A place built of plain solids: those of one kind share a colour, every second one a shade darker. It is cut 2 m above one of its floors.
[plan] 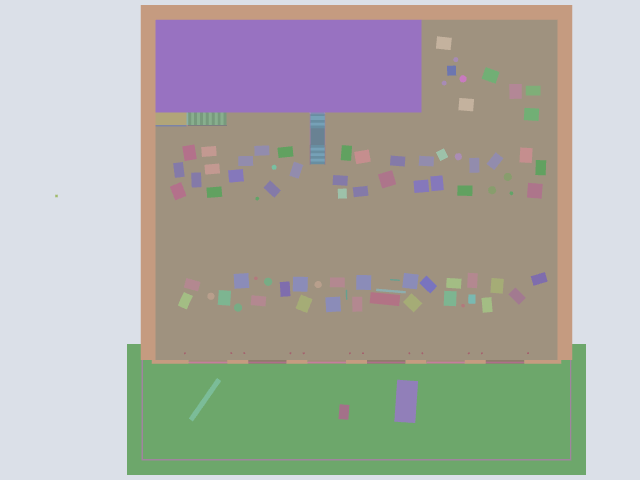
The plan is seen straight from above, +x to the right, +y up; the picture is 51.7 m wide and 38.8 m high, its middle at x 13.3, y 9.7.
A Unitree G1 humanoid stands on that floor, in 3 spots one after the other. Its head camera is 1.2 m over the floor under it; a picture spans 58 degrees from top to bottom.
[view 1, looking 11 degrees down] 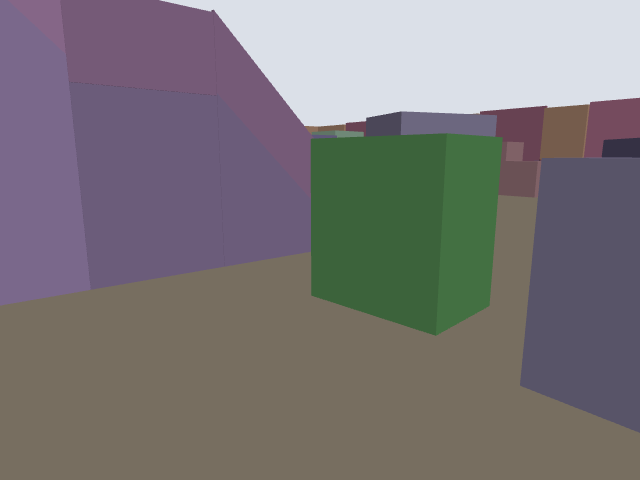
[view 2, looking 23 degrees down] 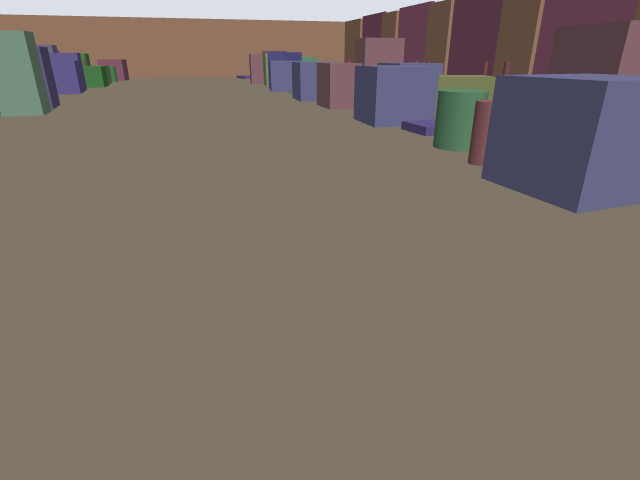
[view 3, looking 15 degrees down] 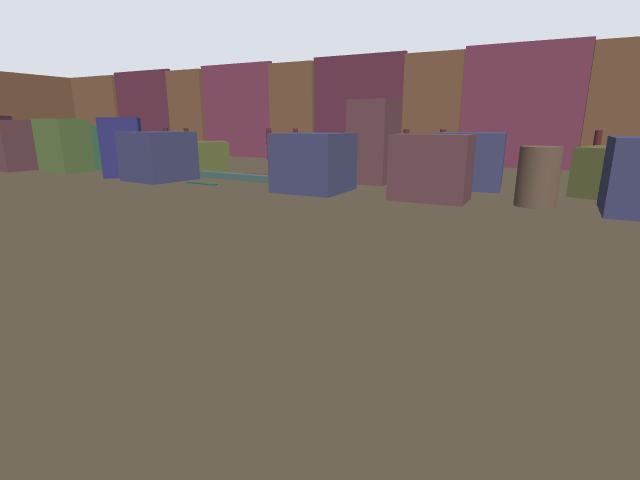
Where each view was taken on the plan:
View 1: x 8.21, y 19.50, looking -39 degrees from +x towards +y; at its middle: load_sacks_mid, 3.61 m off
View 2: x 3.65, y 9.92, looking -16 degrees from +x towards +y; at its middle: floor_hall_concrete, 3.07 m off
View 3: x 13.10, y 13.34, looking -63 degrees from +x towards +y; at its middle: floor_hall_concrete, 4.64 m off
